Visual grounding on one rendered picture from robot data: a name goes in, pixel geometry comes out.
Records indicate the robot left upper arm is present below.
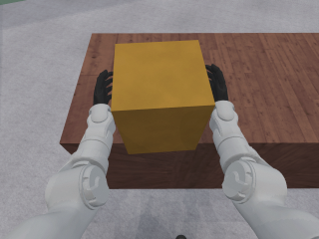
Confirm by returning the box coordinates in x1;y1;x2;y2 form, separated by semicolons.
2;164;110;239

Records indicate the right robot hand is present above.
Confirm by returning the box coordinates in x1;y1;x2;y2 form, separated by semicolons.
205;64;229;102

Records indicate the robot right forearm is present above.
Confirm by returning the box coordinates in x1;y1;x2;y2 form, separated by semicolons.
209;101;287;187

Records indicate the pedestal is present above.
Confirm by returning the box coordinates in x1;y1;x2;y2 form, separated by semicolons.
59;33;319;189

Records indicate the robot left forearm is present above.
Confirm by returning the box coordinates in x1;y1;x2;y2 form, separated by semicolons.
45;104;116;205

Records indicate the carton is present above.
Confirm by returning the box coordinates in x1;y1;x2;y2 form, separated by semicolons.
111;40;215;154

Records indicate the robot right upper arm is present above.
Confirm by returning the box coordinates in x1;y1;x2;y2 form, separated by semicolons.
221;159;319;239

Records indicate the left robot hand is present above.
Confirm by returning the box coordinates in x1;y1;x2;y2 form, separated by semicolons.
93;70;114;106

